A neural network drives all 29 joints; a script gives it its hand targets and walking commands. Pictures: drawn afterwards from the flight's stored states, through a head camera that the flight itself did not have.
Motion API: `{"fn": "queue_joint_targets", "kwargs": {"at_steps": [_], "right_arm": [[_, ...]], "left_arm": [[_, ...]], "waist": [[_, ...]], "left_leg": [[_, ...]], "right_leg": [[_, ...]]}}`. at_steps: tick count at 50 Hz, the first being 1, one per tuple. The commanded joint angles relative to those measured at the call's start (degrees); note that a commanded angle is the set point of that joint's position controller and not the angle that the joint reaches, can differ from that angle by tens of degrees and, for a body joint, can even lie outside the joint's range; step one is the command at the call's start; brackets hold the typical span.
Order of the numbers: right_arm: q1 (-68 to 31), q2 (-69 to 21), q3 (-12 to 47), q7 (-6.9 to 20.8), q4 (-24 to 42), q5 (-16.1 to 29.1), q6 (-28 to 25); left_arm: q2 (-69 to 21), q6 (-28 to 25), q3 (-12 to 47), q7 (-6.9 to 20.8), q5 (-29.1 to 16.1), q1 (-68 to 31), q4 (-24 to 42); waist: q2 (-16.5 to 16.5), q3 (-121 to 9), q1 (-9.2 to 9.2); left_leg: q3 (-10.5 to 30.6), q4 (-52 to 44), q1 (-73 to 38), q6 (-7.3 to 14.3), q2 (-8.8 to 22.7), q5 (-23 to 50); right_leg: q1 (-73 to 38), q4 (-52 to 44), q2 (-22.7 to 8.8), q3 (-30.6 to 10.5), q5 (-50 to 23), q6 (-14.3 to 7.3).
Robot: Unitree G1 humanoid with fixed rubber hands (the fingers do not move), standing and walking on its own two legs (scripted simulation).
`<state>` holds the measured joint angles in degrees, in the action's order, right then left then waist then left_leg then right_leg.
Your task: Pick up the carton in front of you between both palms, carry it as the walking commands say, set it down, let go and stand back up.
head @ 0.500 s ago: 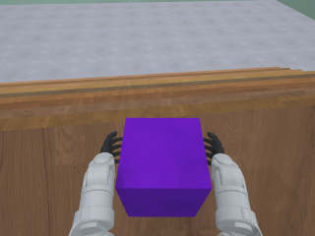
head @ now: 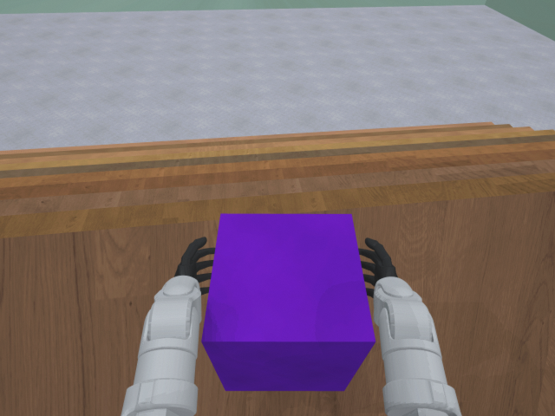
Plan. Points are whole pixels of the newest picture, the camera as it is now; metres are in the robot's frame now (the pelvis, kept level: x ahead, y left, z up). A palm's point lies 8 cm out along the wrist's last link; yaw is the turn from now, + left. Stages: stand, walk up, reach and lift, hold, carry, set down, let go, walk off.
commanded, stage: reach and lift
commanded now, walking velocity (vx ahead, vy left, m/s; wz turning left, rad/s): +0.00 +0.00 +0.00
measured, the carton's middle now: (285, 306) +0.29 +0.00 -0.04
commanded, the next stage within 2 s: hold in 0.24 s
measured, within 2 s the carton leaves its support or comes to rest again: neither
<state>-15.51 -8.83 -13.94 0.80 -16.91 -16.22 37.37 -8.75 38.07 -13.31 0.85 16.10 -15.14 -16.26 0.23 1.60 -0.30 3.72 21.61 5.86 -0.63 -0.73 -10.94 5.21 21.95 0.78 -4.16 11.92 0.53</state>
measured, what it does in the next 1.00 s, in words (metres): stands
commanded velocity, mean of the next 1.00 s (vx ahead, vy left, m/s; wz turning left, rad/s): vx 0.00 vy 0.00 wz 0.00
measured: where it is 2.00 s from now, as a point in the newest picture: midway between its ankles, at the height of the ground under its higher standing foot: outside the picture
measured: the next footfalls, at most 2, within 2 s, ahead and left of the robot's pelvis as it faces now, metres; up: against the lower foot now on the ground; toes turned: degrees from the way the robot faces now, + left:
none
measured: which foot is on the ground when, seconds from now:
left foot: down 0.00-1.00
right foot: down 0.00-1.00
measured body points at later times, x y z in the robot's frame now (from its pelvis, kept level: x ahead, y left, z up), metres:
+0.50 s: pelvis -0.01 +0.00 +0.00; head -0.05 +0.00 +0.45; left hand +0.29 +0.15 +0.04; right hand +0.29 -0.15 +0.04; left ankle +0.02 +0.13 -0.75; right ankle +0.01 -0.13 -0.75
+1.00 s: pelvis -0.01 +0.00 +0.00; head -0.05 +0.00 +0.45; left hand +0.29 +0.15 +0.04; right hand +0.29 -0.15 +0.04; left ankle +0.01 +0.13 -0.75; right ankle +0.01 -0.13 -0.75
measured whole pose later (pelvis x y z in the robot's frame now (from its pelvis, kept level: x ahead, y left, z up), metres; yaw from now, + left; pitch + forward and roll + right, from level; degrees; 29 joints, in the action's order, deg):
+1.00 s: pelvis -0.01 +0.00 +0.00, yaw +0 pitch -8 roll +0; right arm -16.0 -8.9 -13.5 0.9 -12.7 -15.9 42.9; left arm -8.9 43.6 -12.8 0.8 15.5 -15.7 -12.1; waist 0.2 2.8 0.0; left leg 3.8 20.9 3.0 -0.6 -0.8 -10.2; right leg 2.5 21.5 0.7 -4.3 11.3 0.6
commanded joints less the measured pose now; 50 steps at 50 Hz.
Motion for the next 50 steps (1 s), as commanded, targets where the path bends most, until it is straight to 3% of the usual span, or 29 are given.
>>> {"fn": "queue_joint_targets", "kwargs": {"at_steps": [1,11,17,23,35,50], "right_arm": [[-24.05,-52.93,30.06,12.85,2.42,13.16,-1.07],[-24.29,-52.39,30.72,12.51,4.18,13.65,0.33],[-22.62,-51.82,34.66,11.96,10.08,15.99,2.69],[-22.91,-48.66,31.16,11.91,7.64,14.09,4.8],[-29.65,-50.44,31.26,12.7,5.51,14.24,3.91],[-27.21,-50.51,31.51,12.65,6.61,14.38,4.1]], "left_arm": [[-52.81,-1.6,30.25,12.69,-13.29,-24.64,3.07],[-51.8,-0.3,30.77,12.52,-13.72,-24.88,4.88],[-51.83,2.0,35.08,11.94,-16.39,-23.43,10.64],[-49.0,4.21,31.18,11.56,-14.08,-23.15,7.93],[-51.45,3.54,31.36,12.1,-14.46,-29.81,5.86],[-51.31,3.75,31.26,12.01,-14.42,-27.11,6.81]], "waist": [[-0.11,-15.71,0.06],[0.03,-14.22,-0.01],[-0.15,-16.75,0.46],[-0.05,-8.43,0.25],[-0.24,-11.23,0.29],[-0.16,-12.49,0.21]], "left_leg": [[0.26,-1.73,-6.66,0.05,-4.84,14.31],[0.24,-2.15,-6.47,0.24,-4.9,12.24],[0.79,-2.76,-8.87,0.07,-4.91,15.95],[0.13,-4.5,-5.81,0.35,-4.53,6.07],[-0.06,-3.33,-5.99,0.36,-4.26,2.19],[0.06,-3.48,-7.49,0.19,-4.45,7.81]], "right_leg": [[-2.77,-2.71,4.69,-0.16,-14.04,0.06],[-2.75,-3.11,4.63,-0.15,-12.23,0.1],[-5.33,-3.7,4.59,-0.4,-16.38,0.1],[-2.46,-5.4,4.28,0.16,-6.11,-0.23],[-0.8,-4.22,4.17,0.5,-1.94,-0.54],[-2.75,-4.31,4.35,0.36,-7.41,-0.32]]}}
